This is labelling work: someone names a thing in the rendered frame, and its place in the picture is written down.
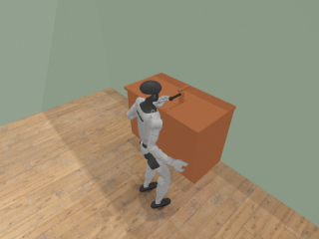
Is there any right robot foot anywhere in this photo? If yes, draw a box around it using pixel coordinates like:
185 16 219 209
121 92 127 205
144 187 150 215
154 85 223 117
151 198 170 209

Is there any counter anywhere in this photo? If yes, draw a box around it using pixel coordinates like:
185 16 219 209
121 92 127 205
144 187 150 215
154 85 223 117
124 73 236 183

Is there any right robot shin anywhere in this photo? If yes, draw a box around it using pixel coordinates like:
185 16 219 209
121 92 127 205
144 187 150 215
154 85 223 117
156 181 170 204

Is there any tap lever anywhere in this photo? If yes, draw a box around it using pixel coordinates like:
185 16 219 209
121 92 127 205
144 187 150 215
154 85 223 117
168 93 181 101

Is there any right robot upper arm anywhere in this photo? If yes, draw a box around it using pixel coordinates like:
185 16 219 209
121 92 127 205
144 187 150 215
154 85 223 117
147 115 162 153

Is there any left robot upper arm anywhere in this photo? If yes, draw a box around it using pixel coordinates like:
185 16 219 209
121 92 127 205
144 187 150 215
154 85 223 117
126 97 145 120

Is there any left robot hand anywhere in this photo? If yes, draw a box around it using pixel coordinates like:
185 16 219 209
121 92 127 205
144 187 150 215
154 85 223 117
153 96 169 108

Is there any right robot hand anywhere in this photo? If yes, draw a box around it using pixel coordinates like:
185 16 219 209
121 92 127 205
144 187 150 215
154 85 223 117
173 159 188 172

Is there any robot right forearm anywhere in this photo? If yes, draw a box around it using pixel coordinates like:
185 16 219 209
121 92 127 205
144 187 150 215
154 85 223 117
150 146 175 166

